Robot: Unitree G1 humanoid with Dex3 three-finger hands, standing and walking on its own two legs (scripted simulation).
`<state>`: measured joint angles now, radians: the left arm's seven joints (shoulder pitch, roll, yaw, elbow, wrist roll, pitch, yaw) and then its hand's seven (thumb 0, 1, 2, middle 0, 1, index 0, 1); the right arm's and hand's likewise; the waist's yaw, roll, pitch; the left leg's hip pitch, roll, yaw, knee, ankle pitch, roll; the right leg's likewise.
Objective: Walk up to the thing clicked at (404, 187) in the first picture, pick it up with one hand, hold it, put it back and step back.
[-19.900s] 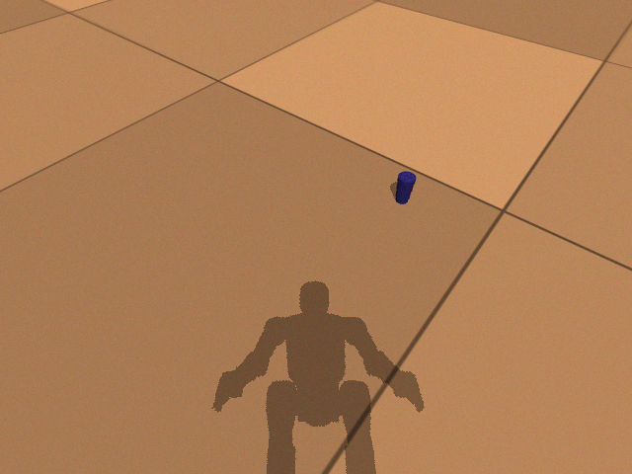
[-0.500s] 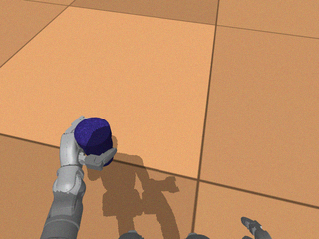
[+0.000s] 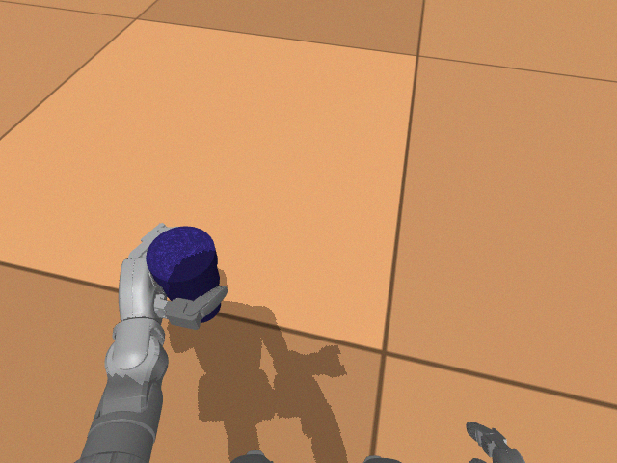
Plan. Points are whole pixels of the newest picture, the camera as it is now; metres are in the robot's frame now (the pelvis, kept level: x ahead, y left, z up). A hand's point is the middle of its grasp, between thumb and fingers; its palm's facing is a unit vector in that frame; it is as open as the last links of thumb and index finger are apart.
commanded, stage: hold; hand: left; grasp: from the side
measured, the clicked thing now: (192, 281) +0.35 +0.17 +0.03
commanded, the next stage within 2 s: crouch in 1.82 s
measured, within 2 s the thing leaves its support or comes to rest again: neither
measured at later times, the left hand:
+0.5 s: hand (187, 274) +0.35 +0.17 +0.04, palm faces +0.13 -0.99 -0.01, open 10.0 cm
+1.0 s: hand (185, 281) +0.34 +0.17 +0.04, palm faces +0.13 -0.99 -0.01, open 10.0 cm
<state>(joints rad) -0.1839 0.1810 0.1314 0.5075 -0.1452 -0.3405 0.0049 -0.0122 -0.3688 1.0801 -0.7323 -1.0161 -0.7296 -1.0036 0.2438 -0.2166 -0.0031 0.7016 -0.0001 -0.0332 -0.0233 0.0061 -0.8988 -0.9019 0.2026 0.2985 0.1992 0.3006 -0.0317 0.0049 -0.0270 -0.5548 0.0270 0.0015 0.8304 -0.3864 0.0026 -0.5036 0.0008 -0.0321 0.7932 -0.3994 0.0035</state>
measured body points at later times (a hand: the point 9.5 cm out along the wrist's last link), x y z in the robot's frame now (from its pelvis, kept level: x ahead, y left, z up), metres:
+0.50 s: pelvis +0.00 +0.00 +0.00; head +0.05 +0.01 +0.45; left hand +0.34 +0.22 +0.05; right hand +0.12 -0.25 -0.11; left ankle +0.02 +0.11 -0.70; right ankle +0.00 -0.12 -0.70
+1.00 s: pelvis +0.00 +0.00 +0.00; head +0.04 +0.01 +0.45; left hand +0.32 +0.22 +0.04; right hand +0.12 -0.25 -0.11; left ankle +0.02 +0.11 -0.70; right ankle +0.00 -0.12 -0.70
